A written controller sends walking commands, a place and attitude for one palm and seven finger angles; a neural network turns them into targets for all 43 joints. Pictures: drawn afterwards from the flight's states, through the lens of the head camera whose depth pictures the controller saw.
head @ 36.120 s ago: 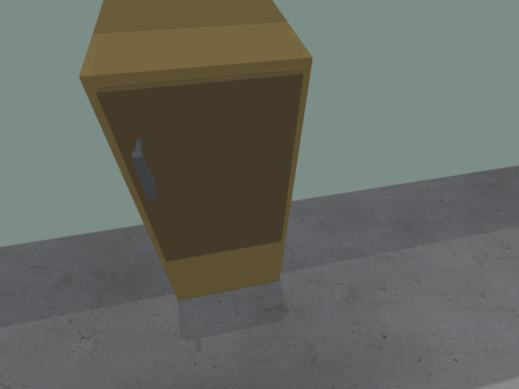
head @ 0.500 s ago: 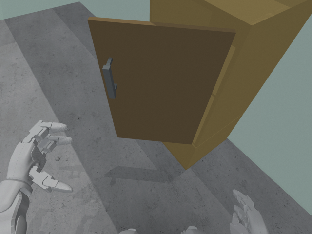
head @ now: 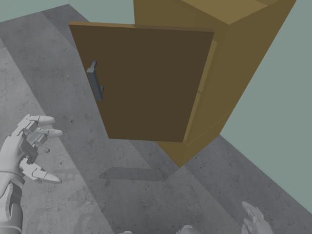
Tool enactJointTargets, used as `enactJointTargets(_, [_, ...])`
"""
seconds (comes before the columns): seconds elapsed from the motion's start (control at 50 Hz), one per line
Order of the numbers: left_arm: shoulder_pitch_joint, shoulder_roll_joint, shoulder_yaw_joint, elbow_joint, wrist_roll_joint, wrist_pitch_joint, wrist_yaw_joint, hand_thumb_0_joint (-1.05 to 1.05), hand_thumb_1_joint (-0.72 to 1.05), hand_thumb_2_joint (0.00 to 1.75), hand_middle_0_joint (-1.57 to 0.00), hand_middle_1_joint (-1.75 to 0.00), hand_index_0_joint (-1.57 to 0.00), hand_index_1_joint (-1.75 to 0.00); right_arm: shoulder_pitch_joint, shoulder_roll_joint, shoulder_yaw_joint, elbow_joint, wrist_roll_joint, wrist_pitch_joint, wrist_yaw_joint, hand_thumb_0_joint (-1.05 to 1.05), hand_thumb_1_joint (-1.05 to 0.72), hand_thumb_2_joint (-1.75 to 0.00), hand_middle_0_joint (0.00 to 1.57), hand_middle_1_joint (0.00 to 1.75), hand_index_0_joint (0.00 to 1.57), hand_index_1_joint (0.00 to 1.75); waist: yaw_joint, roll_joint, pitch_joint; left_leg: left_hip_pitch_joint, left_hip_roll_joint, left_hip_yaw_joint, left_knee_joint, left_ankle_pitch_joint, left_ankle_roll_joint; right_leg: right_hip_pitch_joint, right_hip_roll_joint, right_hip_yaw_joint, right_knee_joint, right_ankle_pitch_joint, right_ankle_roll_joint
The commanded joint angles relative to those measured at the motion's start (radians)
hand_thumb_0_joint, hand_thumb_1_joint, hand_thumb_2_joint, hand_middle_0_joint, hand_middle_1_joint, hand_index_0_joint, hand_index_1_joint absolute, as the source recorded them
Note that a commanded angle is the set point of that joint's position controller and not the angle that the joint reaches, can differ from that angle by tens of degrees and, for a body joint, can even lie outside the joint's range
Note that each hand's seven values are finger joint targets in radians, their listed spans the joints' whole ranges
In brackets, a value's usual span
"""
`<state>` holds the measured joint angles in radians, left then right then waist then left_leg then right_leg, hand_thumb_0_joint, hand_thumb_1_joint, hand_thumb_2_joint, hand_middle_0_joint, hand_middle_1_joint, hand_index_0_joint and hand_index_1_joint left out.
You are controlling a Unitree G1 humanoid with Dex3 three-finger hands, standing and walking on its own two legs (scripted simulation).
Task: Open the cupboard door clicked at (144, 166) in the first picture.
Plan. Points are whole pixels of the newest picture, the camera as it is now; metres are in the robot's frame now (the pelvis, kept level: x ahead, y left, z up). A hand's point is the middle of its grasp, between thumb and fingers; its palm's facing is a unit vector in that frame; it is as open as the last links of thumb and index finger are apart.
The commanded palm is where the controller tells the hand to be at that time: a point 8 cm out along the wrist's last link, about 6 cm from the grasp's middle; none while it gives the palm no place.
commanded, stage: raise the hand with hooked fingers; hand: left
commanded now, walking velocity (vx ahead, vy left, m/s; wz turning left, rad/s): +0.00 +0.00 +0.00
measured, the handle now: (96, 81) +0.55 +0.22 +0.04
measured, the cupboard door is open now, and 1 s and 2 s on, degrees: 48 48 48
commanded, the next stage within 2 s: move the hooked fingers beside the handle in 0.22 s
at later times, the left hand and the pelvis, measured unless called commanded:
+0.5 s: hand (47, 146) +0.30 +0.27 +0.06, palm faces +0.03 -1.00 -0.02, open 14.0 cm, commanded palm +0.28 +0.32 +0.06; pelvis -0.01 +0.00 +0.00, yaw +1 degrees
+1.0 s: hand (55, 124) +0.36 +0.28 +0.06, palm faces +0.01 -1.00 -0.01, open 14.0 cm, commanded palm +0.34 +0.33 +0.06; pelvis +0.00 +0.01 -0.01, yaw -1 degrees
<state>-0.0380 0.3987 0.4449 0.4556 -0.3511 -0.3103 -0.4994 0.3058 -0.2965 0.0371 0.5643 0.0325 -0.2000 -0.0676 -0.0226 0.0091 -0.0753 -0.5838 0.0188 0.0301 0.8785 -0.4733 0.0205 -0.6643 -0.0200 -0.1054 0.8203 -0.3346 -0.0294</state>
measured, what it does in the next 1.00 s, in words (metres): stands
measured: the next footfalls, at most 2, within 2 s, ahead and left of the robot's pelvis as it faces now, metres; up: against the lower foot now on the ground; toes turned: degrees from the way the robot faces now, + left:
none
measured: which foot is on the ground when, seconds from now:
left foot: down 0.00-1.00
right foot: down 0.00-1.00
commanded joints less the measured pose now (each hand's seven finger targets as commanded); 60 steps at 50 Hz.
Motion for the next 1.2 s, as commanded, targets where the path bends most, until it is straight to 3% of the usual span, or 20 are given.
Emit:
enactJointTargets(0.0, [-0.200,0.277,0.089,-0.203,-0.017,-0.083,0.010,0.00,-0.50,0.30,-0.30,-1.20,-0.30,-1.20,-0.032,-0.128,-0.056,-0.129,0.004,-0.049,-0.012,0.00,-0.90,-0.90,0.20,0.30,0.20,0.30,0.018,0.092,-0.234,-0.009,-0.028,-0.036,-0.142,0.259,-0.002,0.268,0.009,0.097,-0.102,0.121,0.000])
enactJointTargets(0.08, [-0.187,0.277,0.082,-0.218,-0.017,-0.083,-0.007,0.00,-0.50,0.30,-0.30,-1.20,-0.30,-1.20,-0.025,-0.131,-0.058,-0.126,0.003,-0.051,-0.016,0.00,-0.90,-0.90,0.20,0.30,0.20,0.30,0.013,0.074,-0.276,0.014,-0.024,-0.037,-0.137,0.303,0.001,0.292,0.013,0.094,-0.095,0.186,0.004])
enactJointTargets(0.16, [-0.206,0.278,0.088,-0.179,-0.033,-0.073,-0.014,0.00,-0.50,0.30,-0.30,-1.20,-0.30,-1.20,-0.039,-0.135,-0.052,-0.126,0.005,-0.051,-0.021,0.00,-0.90,-0.90,0.20,0.30,0.20,0.30,0.012,0.053,-0.205,-0.015,-0.024,-0.042,-0.144,0.251,-0.002,0.262,0.014,0.094,-0.108,0.123,0.001])
enactJointTargets(0.2, [-0.203,0.270,0.090,-0.161,-0.035,-0.068,-0.018,0.00,-0.50,0.30,-0.30,-1.20,-0.30,-1.20,-0.038,-0.132,-0.052,-0.123,0.007,-0.051,-0.021,0.00,-0.90,-0.90,0.20,0.30,0.20,0.30,0.015,0.038,-0.218,-0.012,-0.025,-0.043,-0.147,0.257,-0.002,0.273,0.011,0.092,-0.108,0.134,0.003])
enactJointTargets(0.3, [-0.213,0.263,0.072,-0.173,-0.025,-0.068,-0.025,0.00,-0.50,0.30,-0.30,-1.20,-0.30,-1.20,-0.035,-0.132,-0.052,-0.128,0.006,-0.054,-0.020,0.00,-0.90,-0.90,0.20,0.30,0.20,0.30,0.016,0.066,-0.242,0.011,-0.025,-0.042,-0.147,0.286,-0.003,0.267,0.014,0.085,-0.094,0.166,0.002])
enactJointTargets(0.36, [-0.316,0.261,0.053,-0.168,-0.023,-0.074,-0.022,0.00,-0.50,0.30,-0.30,-1.20,-0.30,-1.20,-0.025,-0.136,-0.052,-0.114,0.002,-0.053,-0.027,0.00,-0.90,-0.90,0.20,0.30,0.20,0.30,-0.009,0.029,-0.222,0.012,-0.021,-0.049,-0.137,0.282,-0.004,0.233,0.019,0.078,-0.087,0.166,0.003])
enactJointTargets(0.38, [-0.316,0.270,0.061,-0.145,-0.017,-0.074,-0.022,0.00,-0.50,0.30,-0.30,-1.20,-0.30,-1.20,-0.022,-0.137,-0.051,-0.111,0.004,-0.052,-0.027,0.00,-0.90,-0.90,0.20,0.30,0.20,0.30,-0.001,0.054,-0.229,0.008,-0.022,-0.049,-0.140,0.269,-0.007,0.229,0.019,0.080,-0.086,0.148,0.002])
enactJointTargets(0.4, [-0.362,0.252,0.039,-0.144,-0.015,-0.078,-0.020,0.00,-0.50,0.30,-0.30,-1.20,-0.30,-1.20,-0.024,-0.135,-0.051,-0.108,0.005,-0.053,-0.029,0.00,-0.90,-0.90,0.20,0.30,0.20,0.30,-0.015,0.045,-0.222,0.015,-0.022,-0.055,-0.143,0.257,-0.008,0.207,0.018,0.072,-0.084,0.135,0.004])
enactJointTargets(0.5, [-0.435,0.290,0.050,-0.086,0.012,-0.075,-0.006,0.00,-0.50,0.30,-0.30,-1.20,-0.30,-1.20,-0.010,-0.138,-0.051,-0.092,0.002,-0.047,-0.035,0.00,-0.90,-0.90,0.20,0.30,0.20,0.30,-0.008,0.092,-0.258,0.026,-0.022,-0.057,-0.142,0.267,-0.013,0.199,0.014,0.074,-0.073,0.134,-0.001])
enactJointTargets(0.52, [-0.424,0.288,0.051,-0.058,0.017,-0.069,-0.004,0.00,-0.50,0.30,-0.30,-1.20,-0.30,-1.20,-0.006,-0.139,-0.049,-0.094,0.000,-0.043,-0.034,0.00,-0.90,-0.90,0.20,0.30,0.20,0.30,-0.004,0.064,-0.256,0.016,-0.021,-0.060,-0.145,0.277,-0.014,0.206,0.014,0.068,-0.069,0.144,-0.001])
enactJointTargets(0.62, [-0.458,0.321,0.079,-0.034,0.024,-0.074,0.003,0.00,-0.50,0.30,-0.30,-1.20,-0.30,-1.20,0.011,-0.139,-0.053,-0.095,-0.003,-0.027,-0.027,0.00,-0.90,-0.90,0.20,0.30,0.20,0.30,0.007,0.091,-0.317,0.027,-0.019,-0.056,-0.133,0.354,-0.020,0.231,0.016,0.072,-0.052,0.214,-0.001])
enactJointTargets(0.66, [-0.438,0.347,0.105,-0.018,0.018,-0.078,0.004,0.00,-0.50,0.30,-0.30,-1.20,-0.30,-1.20,0.018,-0.145,-0.053,-0.099,-0.006,-0.019,-0.022,0.00,-0.90,-0.90,0.20,0.30,0.20,0.30,0.014,0.066,-0.323,0.018,-0.016,-0.058,-0.130,0.386,-0.021,0.250,0.020,0.069,-0.046,0.241,-0.004])
enactJointTargets(0.68, [-0.428,0.331,0.096,-0.001,0.021,-0.076,0.000,0.00,-0.50,0.30,-0.30,-1.20,-0.30,-1.20,0.024,-0.142,-0.054,-0.098,-0.005,-0.013,-0.019,0.00,-0.90,-0.90,0.20,0.30,0.20,0.30,0.013,0.079,-0.339,0.018,-0.017,-0.049,-0.126,0.400,-0.019,0.256,0.020,0.074,-0.045,0.258,-0.001])
enactJointTargets(0.76, [-0.510,0.326,0.077,0.066,0.023,-0.074,-0.008,0.00,-0.50,0.30,-0.30,-1.20,-0.30,-1.20,0.035,-0.151,-0.054,-0.091,-0.001,0.008,-0.017,0.00,-0.90,-0.90,0.20,0.30,0.20,0.30,-0.014,0.040,-0.260,-0.030,-0.015,-0.048,-0.129,0.329,-0.014,0.210,0.024,0.073,-0.055,0.215,-0.001])
enactJointTargets(0.88, [-0.582,0.367,0.089,0.080,0.042,-0.101,-0.019,0.00,-0.50,0.30,-0.30,-1.20,-0.30,-1.20,0.067,-0.155,-0.064,-0.082,-0.004,0.031,-0.016,0.00,-0.90,-0.90,0.20,0.30,0.20,0.30,-0.017,0.091,-0.341,0.011,-0.012,-0.050,-0.114,0.382,-0.016,0.200,0.028,0.077,-0.040,0.237,-0.002])
enactJointTargets(0.92, [-0.658,0.358,0.073,0.102,0.046,-0.110,-0.015,0.00,-0.50,0.30,-0.30,-1.20,-0.30,-1.20,0.072,-0.156,-0.064,-0.069,-0.005,0.038,-0.017,0.00,-0.90,-0.90,0.20,0.30,0.20,0.30,-0.035,0.073,-0.329,0.005,-0.011,-0.055,-0.109,0.355,-0.014,0.175,0.029,0.076,-0.041,0.217,0.002])
enactJointTargets(1.0, [-0.685,0.401,0.104,0.140,0.055,-0.121,-0.013,0.00,-0.50,0.30,-0.30,-1.20,-0.30,-1.20,0.085,-0.159,-0.064,-0.065,-0.008,0.053,-0.017,0.00,-0.90,-0.90,0.20,0.30,0.20,0.30,-0.023,0.096,-0.363,0.008,-0.011,-0.058,-0.106,0.389,-0.018,0.187,0.028,0.076,-0.031,0.234,-0.001])
enactJointTargets(1.04, [-0.692,0.387,0.086,0.148,0.064,-0.120,-0.010,0.00,-0.50,0.30,-0.30,-1.20,-0.30,-1.20,0.086,-0.155,-0.062,-0.067,-0.009,0.058,-0.013,0.00,-0.90,-0.90,0.20,0.30,0.20,0.30,-0.021,0.129,-0.365,0.017,-0.010,-0.058,-0.105,0.410,-0.021,0.176,0.028,0.074,-0.030,0.238,-0.002])
enactJointTargets(1.12, [-0.748,0.420,0.098,0.264,0.079,-0.102,-0.009,0.00,-0.50,0.30,-0.30,-1.20,-0.30,-1.20,0.100,-0.164,-0.060,-0.060,-0.007,0.084,-0.010,0.00,-0.90,-0.90,0.20,0.30,0.20,0.30,-0.043,0.060,-0.310,-0.055,-0.009,-0.051,-0.099,0.324,-0.010,0.154,0.031,0.077,-0.033,0.202,0.002])
enactJointTargets(1.18, [-0.810,0.453,0.108,0.307,0.087,-0.112,-0.016,0.00,-0.50,0.30,-0.30,-1.20,-0.30,-1.20,0.109,-0.169,-0.057,-0.061,-0.008,0.096,-0.010,0.00,-0.90,-0.90,0.20,0.30,0.20,0.30,-0.043,0.086,-0.320,-0.062,-0.009,-0.048,-0.091,0.314,-0.009,0.147,0.032,0.082,-0.024,0.198,-0.003])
